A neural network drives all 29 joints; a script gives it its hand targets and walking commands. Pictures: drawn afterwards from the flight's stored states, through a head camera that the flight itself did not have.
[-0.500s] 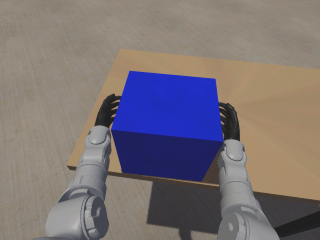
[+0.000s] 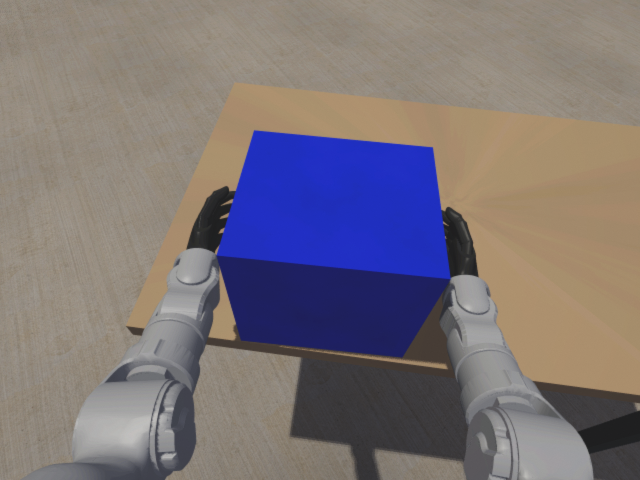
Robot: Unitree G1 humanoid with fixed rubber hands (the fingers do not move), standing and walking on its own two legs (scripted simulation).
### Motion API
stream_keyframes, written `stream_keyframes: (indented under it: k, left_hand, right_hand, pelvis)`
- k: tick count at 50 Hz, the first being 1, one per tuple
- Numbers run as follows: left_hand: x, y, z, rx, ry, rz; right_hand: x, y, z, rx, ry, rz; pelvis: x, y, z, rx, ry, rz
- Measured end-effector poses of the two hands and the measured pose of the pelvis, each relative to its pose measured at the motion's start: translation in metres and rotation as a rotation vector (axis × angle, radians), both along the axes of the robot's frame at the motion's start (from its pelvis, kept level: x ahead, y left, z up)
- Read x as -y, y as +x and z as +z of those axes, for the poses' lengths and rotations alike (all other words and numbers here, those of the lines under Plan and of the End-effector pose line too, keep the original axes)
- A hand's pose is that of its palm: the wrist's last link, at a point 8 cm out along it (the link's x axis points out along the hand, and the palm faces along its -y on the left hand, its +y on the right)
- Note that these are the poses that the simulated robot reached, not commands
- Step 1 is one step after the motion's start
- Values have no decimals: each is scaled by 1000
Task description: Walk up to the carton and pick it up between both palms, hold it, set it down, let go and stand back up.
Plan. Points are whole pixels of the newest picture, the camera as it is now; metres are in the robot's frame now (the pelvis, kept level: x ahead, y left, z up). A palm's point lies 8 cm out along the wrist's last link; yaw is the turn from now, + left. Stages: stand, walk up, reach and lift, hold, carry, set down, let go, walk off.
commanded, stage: set down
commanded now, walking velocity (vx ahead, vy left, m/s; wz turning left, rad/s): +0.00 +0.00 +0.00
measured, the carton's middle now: (331, 249) +0.42 -0.03 +0.01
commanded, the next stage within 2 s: none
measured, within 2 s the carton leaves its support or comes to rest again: neither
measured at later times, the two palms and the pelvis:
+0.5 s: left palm (187, 248) +0.40 +0.17 +0.03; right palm (497, 263) +0.38 -0.25 +0.03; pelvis -0.02 -0.01 -0.03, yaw +0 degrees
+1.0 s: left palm (174, 215) +0.42 +0.18 +0.08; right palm (503, 232) +0.40 -0.24 +0.08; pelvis -0.04 -0.02 -0.03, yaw +1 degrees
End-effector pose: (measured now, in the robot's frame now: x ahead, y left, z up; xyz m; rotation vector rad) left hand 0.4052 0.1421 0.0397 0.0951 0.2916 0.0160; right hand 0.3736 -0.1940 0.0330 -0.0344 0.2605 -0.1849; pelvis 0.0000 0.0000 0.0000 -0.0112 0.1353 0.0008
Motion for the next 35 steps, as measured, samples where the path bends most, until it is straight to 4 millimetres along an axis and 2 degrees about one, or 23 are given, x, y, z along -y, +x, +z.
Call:
stream_keyframes:
  k: [2,7,13,21,28,35]
  left_hand:
    - [-1,4,-4,-2,-5,13]
    - [0,16,-3,31,10,23]
    - [-1,14,-6,27,-9,20]
    - [-18,0,-14,4,4,46]
    - [-28,2,3,55,-3,75]
    - [-27,10,22,56,26,74]
  right_hand:
    - [0,6,-6,-22,11,-3]
    - [-4,21,-7,-9,41,-23]
    - [-2,24,-12,-9,43,-22]
    - [33,14,-7,-3,19,-72]
    - [63,5,11,7,7,-78]
    - [61,13,21,-7,29,-31]
  pelvis:
    - [0,1,-3,-56,-2,-3]
    - [0,4,-10,-142,-12,0]
    - [3,2,-15,-157,-17,0]
    - [5,-13,-20,-172,-17,2]
    - [9,-30,-29,-228,-4,-1]
    - [12,-42,-36,-234,10,2]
